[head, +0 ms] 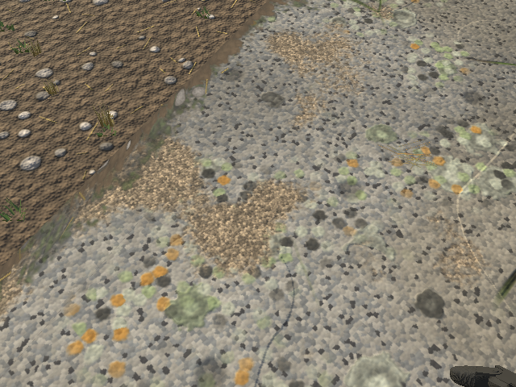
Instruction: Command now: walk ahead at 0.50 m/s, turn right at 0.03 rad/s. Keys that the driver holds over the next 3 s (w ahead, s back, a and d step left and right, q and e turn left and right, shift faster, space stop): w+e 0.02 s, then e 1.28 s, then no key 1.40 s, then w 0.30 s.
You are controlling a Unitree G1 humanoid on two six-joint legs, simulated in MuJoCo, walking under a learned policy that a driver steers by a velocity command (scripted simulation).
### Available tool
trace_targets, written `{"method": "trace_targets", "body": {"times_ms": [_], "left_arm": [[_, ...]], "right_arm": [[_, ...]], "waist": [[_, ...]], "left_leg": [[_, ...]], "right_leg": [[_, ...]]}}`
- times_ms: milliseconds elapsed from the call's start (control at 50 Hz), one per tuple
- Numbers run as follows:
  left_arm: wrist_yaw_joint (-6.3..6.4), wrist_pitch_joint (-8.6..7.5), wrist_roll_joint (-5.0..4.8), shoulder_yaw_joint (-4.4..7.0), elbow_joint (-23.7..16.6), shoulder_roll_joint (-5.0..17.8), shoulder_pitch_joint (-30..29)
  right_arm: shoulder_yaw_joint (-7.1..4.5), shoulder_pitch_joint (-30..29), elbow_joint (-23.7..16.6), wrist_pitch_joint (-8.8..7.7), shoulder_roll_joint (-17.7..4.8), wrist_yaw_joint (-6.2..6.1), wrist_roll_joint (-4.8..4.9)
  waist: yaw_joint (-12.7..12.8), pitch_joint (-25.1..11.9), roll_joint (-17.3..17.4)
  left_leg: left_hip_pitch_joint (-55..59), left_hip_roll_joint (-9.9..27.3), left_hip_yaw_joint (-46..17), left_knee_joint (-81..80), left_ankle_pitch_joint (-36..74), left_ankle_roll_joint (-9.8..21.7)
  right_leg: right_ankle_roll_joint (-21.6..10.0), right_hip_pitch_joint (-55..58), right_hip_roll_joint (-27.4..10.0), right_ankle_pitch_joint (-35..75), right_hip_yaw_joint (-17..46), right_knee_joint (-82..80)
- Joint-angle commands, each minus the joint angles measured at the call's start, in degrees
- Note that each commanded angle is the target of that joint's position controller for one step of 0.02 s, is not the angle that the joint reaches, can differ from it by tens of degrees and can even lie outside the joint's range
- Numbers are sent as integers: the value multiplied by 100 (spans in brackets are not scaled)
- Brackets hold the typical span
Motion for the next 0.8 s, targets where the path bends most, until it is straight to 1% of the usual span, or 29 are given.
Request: {"method": "trace_targets", "body": {"times_ms": [20, 40, 60, 80, 100, 140, 160, 200, 220, 260, 320, 360, 380, 400, 420, 440, 460, 480, 500, 520, 540, 560, 580, 600, 640, 700, 740, 760, 800], "left_arm": [[5, -199, -14, 130, -641, 712, -570], [23, -112, 44, 166, -570, 704, -435], [29, -9, 46, 163, -453, 611, -173], [49, 79, 51, 150, -366, 476, 15], [73, 143, 60, 148, -342, 405, 82], [109, 190, 105, 138, -439, 314, -115], [97, 185, 132, 120, -498, 265, -247], [19, 161, 161, 74, -640, 166, -649], [-32, 152, 173, 51, -737, 118, -865], [-133, 160, 170, 63, -892, 158, -1048], [-271, 190, 190, 144, -1104, 342, -1128], [-326, 197, 208, 229, -1126, 483, -803], [-306, 172, 208, 319, -1027, 625, -328], [-198, 154, 238, 469, -999, 1067, 85], [-69, 180, 272, 549, -1091, 1588, 97], [-88, 168, 343, 466, -1276, 1442, 93], [-106, 183, 279, 426, -1434, 1168, -287], [-69, 215, 159, 369, -1478, 929, -603], [-22, 274, 83, 312, -1502, 752, -818], [26, 328, 95, 284, -1536, 685, -969], [54, 382, 162, 294, -1589, 716, -1047], [81, 415, 213, 323, -1626, 768, -1066], [116, 438, 232, 355, -1643, 839, -1025], [153, 455, 224, 389, -1652, 917, -982], [211, 504, 185, 426, -1698, 988, -1022], [231, 584, 185, 429, -1767, 965, -1108], [218, 626, 185, 427, -1795, 944, -1104], [214, 645, 176, 426, -1810, 933, -1110], [226, 696, 119, 410, -1851, 890, -1219]], "right_arm": [[-273, 1144, 121, -103, -794, -42, -10], [-214, 845, 96, -152, -599, -24, -60], [-211, 674, 107, -200, -544, -18, -97], [-224, 596, 160, -267, -542, -22, -113], [-237, 524, 219, -315, -575, -39, -132], [-256, 412, 320, -335, -629, -122, -169], [-254, 366, 352, -317, -636, -173, -167], [-257, 358, 398, -256, -690, -265, -148], [-271, 456, 449, -220, -754, -305, -133], [-307, 597, 551, -124, -870, -357, -86], [-361, 560, 614, 46, -969, -414, 31], [-396, 412, 572, 153, -1026, -478, 109], [-381, 361, 547, 198, -968, -503, 130], [-349, 616, 526, 183, -900, -500, 46], [-179, 959, 337, 147, -360, -429, -289], [-141, 1119, 354, 92, -505, -321, -177], [-216, 794, 345, 87, -834, -264, 27], [-220, 463, 278, 112, -830, -282, 43], [-230, 304, 306, 168, -793, -342, -24], [-254, 264, 277, 233, -824, -385, -59], [-246, 309, 277, 278, -754, -383, -51], [-219, 375, 300, 290, -633, -386, -45], [-198, 410, 332, 287, -561, -399, -40], [-185, 408, 352, 283, -528, -409, -42], [-174, 374, 373, 290, -519, -408, -39], [-200, 257, 337, 279, -571, -374, -18], [-222, 222, 305, 222, -603, -334, -3], [-236, 254, 303, 184, -617, -310, 5], [-279, 556, 390, 109, -623, -256, 14]], "waist": [[-647, -864, 375], [-415, -616, 529], [-241, -586, 598], [-128, -594, 536], [-46, -542, 478], [-6, -382, 457], [-21, -349, 475], [-187, -316, 473], [-301, -341, 438], [-394, -418, 395], [-360, -415, 446], [-156, -540, 471], [89, -769, 306], [228, -1131, -343], [-184, -1559, -1721], [-85, -2676, -1462], [45, -2406, -756], [-32, -1825, -349], [-130, -1371, -29], [-263, -1132, -127], [-359, -1021, -315], [-385, -1005, -457], [-370, -1063, -529], [-343, -1146, -550], [-299, -1248, -608], [-226, -1141, -800], [-177, -1061, -912], [-182, -1038, -955], [-376, -999, -972]], "left_leg": [[2812, 1720, -2107, -1741, 584, 1036], [2213, 1535, -1627, -1921, 1331, 923], [1829, 1468, -1273, -2070, 1945, 891], [1608, 1456, -970, -2138, 2665, 915], [1465, 1438, -659, -2188, 3215, 915], [1348, 1378, -151, -2288, 3610, 847], [1352, 1283, 105, -2294, 3589, 773], [1424, 1126, 497, -2267, 3458, 655], [1590, 1178, 539, -2230, 3456, 648], [2007, 1370, 528, -2075, 3478, 655], [2490, 1634, 482, -1550, 3591, 567], [2536, 1610, 527, -763, 4146, 412], [2404, 1355, 688, 76, 4153, 217], [1776, 858, 807, 1354, 3023, -175], [-125, -121, 742, 3286, -2008, -635], [-819, -538, -578, 4496, -3086, -742], [-1119, -210, -922, 4630, -2648, -654], [-1297, -17, -870, 4324, -2177, -616], [-1264, 160, -830, 3865, -1873, -634], [-952, 236, -822, 3385, -1688, -642], [-624, 169, -724, 2956, -1562, -660], [-447, 82, -640, 2544, -1508, -705], [-313, 22, -614, 2203, -1473, -761], [-207, -10, -631, 1930, -1374, -809], [8, -38, -677, 1516, -1034, -854], [201, -89, -715, 1037, -813, -834], [294, -115, -726, 645, -835, -767], [388, -130, -712, 367, -817, -714], [990, -143, -572, -706, -284, -546]], "right_leg": [[-121, -2836, -359, 531, 464, 939], [-70, -2442, -467, 835, 508, 711], [1, -2039, -466, 1014, 538, 654], [80, -1825, -407, 1097, 519, 590], [154, -1777, -334, 1230, 517, 477], [264, -1915, -260, 1726, 522, -51], [272, -1890, -247, 2114, 456, -490], [240, -1710, -167, 2866, 221, -1423], [217, -1687, -129, 3117, 149, -1767], [153, -1714, -81, 3153, 85, -2164], [-64, -1838, -9, 2465, -12, -2438], [-273, -1440, 233, 2001, -230, -2663], [-439, -771, 466, 2396, -344, -3146], [-734, 301, 187, 4574, 339, -3480], [-1674, 1853, -1194, 7538, 2332, -3127], [-2606, 2572, -1827, 6713, 3858, -3532], [-2392, 2267, -1587, 5630, 3358, -3739], [-2038, 1720, -1279, 4667, 2849, -3834], [-1766, 1076, -1059, 4001, 2532, -3991], [-1621, 477, -869, 3583, 2343, -4126], [-1506, 92, -677, 3360, 2207, -4234], [-1468, -47, -570, 3399, 2123, -4264], [-1466, -85, -525, 3484, 2075, -4249], [-1462, -92, -506, 3438, 2082, -4227], [-1380, -204, -445, 2901, 2142, -4229], [-1237, -393, -345, 1846, 2402, -4295], [-1173, -339, -328, 1543, 2642, -4246], [-1138, -297, -319, 1537, 2753, -4184], [-952, -433, -149, 1583, 2780, -3919]]}}
Next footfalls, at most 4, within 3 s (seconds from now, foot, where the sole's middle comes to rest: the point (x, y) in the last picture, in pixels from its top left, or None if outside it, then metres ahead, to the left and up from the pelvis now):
0.40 right None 0.31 -0.14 -0.76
0.82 left None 0.37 0.09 -0.76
1.26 right None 0.20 -0.12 -0.76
1.66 left None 0.37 0.04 -0.76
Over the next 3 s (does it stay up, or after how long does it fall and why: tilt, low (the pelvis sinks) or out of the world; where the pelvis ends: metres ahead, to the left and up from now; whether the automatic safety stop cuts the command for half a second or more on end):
stays up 0.28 -0.06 0.02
